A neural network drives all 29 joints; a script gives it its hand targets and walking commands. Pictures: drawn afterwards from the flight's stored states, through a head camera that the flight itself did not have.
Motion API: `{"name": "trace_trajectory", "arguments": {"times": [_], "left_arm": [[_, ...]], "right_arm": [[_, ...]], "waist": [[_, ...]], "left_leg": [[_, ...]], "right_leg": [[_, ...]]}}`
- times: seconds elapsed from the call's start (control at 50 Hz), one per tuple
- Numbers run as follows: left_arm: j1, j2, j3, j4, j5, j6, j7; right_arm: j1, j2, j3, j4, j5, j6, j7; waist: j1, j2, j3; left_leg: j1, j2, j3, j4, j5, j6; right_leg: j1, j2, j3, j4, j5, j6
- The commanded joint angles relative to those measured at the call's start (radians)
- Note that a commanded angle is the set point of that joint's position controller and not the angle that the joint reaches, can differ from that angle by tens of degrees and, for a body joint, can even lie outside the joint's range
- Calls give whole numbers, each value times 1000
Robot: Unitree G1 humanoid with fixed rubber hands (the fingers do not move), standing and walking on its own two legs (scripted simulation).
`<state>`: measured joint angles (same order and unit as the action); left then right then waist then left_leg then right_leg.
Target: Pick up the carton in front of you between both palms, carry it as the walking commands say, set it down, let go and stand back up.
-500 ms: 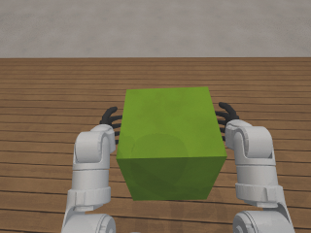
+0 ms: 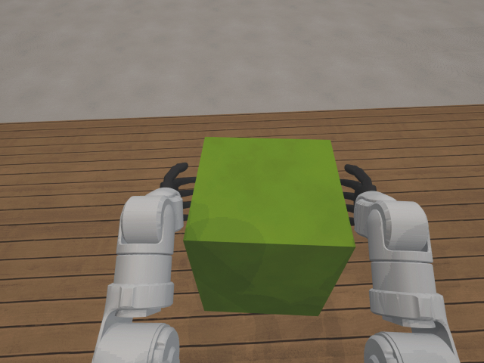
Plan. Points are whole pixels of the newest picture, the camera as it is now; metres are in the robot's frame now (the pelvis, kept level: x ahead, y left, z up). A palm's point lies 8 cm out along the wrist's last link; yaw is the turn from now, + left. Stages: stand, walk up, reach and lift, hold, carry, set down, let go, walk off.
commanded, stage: carry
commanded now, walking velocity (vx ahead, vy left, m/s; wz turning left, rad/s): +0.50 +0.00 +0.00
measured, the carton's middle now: (263, 230) +0.35 -0.01 +0.02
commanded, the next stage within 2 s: none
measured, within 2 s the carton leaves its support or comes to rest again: neither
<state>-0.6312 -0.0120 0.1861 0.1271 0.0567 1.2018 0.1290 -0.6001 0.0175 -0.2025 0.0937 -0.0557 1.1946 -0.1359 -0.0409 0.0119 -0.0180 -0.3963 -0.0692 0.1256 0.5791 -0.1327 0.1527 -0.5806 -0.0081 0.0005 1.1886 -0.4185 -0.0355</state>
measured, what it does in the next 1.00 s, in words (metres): goes down: right foot 0.05 m lower, then left foot 0.04 m lower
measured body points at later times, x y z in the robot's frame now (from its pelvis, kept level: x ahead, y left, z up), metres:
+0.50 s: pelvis +0.31 -0.03 -0.05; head +0.34 -0.04 +0.40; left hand +0.65 +0.14 +0.03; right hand +0.68 -0.15 +0.03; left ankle +0.24 +0.09 -0.68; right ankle +0.33 -0.07 -0.77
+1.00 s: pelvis +0.60 +0.02 -0.09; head +0.62 +0.03 +0.36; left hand +0.97 +0.16 +0.00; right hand +0.96 -0.14 +0.00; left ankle +0.64 +0.06 -0.82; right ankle +0.54 -0.10 -0.72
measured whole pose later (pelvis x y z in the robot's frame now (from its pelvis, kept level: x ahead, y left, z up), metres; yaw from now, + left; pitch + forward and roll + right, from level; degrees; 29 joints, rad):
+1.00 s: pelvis +0.60 +0.02 -0.09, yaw +0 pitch +4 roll -1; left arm -0.62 0.00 0.17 0.16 0.04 1.21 0.12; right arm -0.58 0.02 -0.19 0.12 -0.06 1.20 -0.12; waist -0.03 0.00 -0.06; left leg -0.43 -0.06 0.12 0.61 -0.12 0.14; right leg -0.55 0.01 -0.01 1.24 -0.44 -0.04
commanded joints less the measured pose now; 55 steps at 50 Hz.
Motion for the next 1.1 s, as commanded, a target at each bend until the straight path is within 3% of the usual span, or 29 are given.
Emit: {"name": "trace_trajectory", "arguments": {"times": [0.0,0.04,0.1,0.22,0.26,0.28,0.3,0.32,0.34,0.36,0.38,0.4,0.42,0.46,0.54,0.58,0.66,0.72,0.76,0.78,0.8,0.82,0.84,0.86,0.88,0.9,0.92,0.98,1.08], "left_arm": [[-684,-1110,-619,-164,-391,-56,-201],[-658,-1098,-627,-176,-371,-65,-189],[-657,-1069,-649,-219,-355,-71,-178],[-591,-992,-654,-195,-328,-46,-186],[-568,-969,-631,-154,-316,-38,-197],[-559,-960,-614,-129,-310,-36,-203],[-550,-945,-597,-103,-309,-34,-211],[-554,-938,-578,-69,-312,-32,-219],[-569,-913,-567,-46,-300,-35,-221],[-551,-962,-574,-27,-331,-37,-231],[-611,-1018,-597,-69,-369,-45,-242],[-679,-1067,-639,-136,-403,-50,-244],[-741,-1102,-656,-161,-433,-51,-250],[-788,-1140,-690,-224,-489,-61,-254],[-715,-1130,-704,-248,-507,-72,-258],[-683,-1112,-709,-255,-503,-77,-261],[-657,-1064,-717,-278,-490,-73,-261],[-593,-1015,-705,-231,-464,-58,-257],[-575,-993,-696,-180,-454,-48,-256],[-583,-989,-691,-153,-454,-44,-258],[-596,-988,-684,-128,-454,-41,-261],[-614,-985,-670,-106,-452,-38,-264],[-650,-1016,-659,-70,-450,-26,-263],[-652,-1023,-638,-61,-447,-20,-259],[-697,-1030,-645,-87,-449,-23,-254],[-739,-1057,-639,-97,-445,-27,-249],[-751,-1082,-630,-106,-437,-34,-242],[-715,-1112,-617,-140,-412,-46,-216],[-646,-1093,-634,-176,-373,-65,-186]], "right_arm": [[-805,1154,699,-166,516,-38,273],[-776,1147,701,-170,515,-44,276],[-760,1123,713,-191,512,-52,279],[-648,1060,708,-127,475,-42,276],[-633,1051,698,-74,462,-40,280],[-641,1050,693,-46,463,-41,282],[-650,1046,684,-20,462,-43,284],[-663,1061,674,7,452,-41,287],[-664,1074,660,28,451,-32,282],[-675,1067,651,15,446,-32,277],[-720,1084,652,-15,446,-38,274],[-711,1099,646,-42,432,-41,264],[-744,1107,649,-92,417,-51,250],[-714,1109,645,-124,398,-57,226],[-630,1089,664,-161,361,-75,195],[-609,1069,680,-183,348,-81,187],[-627,1021,708,-228,350,-74,184],[-584,967,694,-199,333,-47,192],[-556,931,665,-151,316,-30,202],[-542,918,647,-121,307,-23,207],[-531,905,625,-95,301,-17,214],[-525,892,599,-66,300,-12,220],[-552,865,574,-7,289,-10,223],[-555,875,574,12,301,-15,227],[-578,939,588,-6,329,-18,237],[-656,997,607,-45,363,-21,246],[-727,1053,635,-79,406,-23,255],[-810,1131,682,-146,488,-36,266],[-745,1124,692,-168,497,-49,270]], "waist": [[1,77,-461],[-19,87,-471],[-40,93,-460],[-71,87,-400],[-25,98,-403],[30,78,-425],[77,22,-441],[61,-133,-491],[98,-301,-608],[116,-213,-621],[113,-138,-539],[91,-39,-469],[74,-7,-440],[65,-37,-440],[96,-115,-474],[110,-124,-479],[141,-115,-441],[162,-112,-403],[131,-122,-399],[88,-109,-415],[38,-83,-439],[18,24,-475],[4,245,-553],[-25,273,-610],[-20,176,-561],[-16,81,-491],[4,17,-441],[24,48,-430],[-19,84,-459]], "left_leg": [[438,300,-368,-144,473,43],[504,282,-318,-113,633,26],[560,236,-260,-90,732,7],[570,157,-173,21,668,-14],[492,160,-142,147,674,-45],[416,149,-96,276,621,-70],[242,124,-77,435,385,-84],[-21,66,-62,596,-286,-94],[-327,-35,-135,882,-547,-147],[-378,12,-183,916,-489,-113],[-402,43,-181,864,-427,-99],[-371,68,-172,776,-362,-100],[-335,88,-170,707,-321,-105],[-266,103,-151,607,-282,-121],[-338,100,-110,453,-152,-129],[-371,94,-95,381,-56,-123],[-326,50,-41,137,137,-109],[-217,15,-1,-68,270,-95],[-67,16,-3,-160,328,-67],[67,18,12,-215,368,-59],[250,60,-9,-226,426,-56],[464,217,-169,-83,731,-57],[752,448,-501,21,931,92],[792,506,-709,-45,477,232],[684,437,-685,-118,163,201],[559,386,-618,-147,75,151],[449,357,-548,-162,110,114],[319,315,-443,-196,138,73],[479,279,-328,-116,552,41]], "right_leg": [[-126,-25,-12,-98,84,16],[-172,-23,-31,-160,167,13],[-189,-2,-64,-290,301,0],[-17,80,-144,-712,595,-35],[189,84,-144,-802,654,-61],[352,61,-140,-861,722,-67],[552,-35,-71,-809,851,-66],[800,-252,154,-583,1316,-91],[1059,-418,499,-573,1161,-315],[994,-400,558,-667,710,-338],[864,-332,501,-723,499,-293],[735,-295,441,-754,477,-250],[649,-285,400,-772,506,-233],[563,-252,333,-793,511,-195],[671,-220,216,-727,883,-163],[728,-195,174,-700,984,-147],[760,-117,90,-663,1002,-128],[740,-90,51,-609,925,-121],[685,-98,32,-511,899,-95],[635,-89,-8,-409,892,-70],[518,-65,-50,-263,764,-46],[283,-21,-68,-74,338,-30],[-17,89,-29,138,-199,20],[-183,91,17,308,-235,19],[-226,38,44,282,-170,-11],[-231,12,41,214,-101,-18],[-197,-16,44,132,-47,-15],[-97,-33,15,-14,29,10],[-209,-36,-23,-169,198,18]]}}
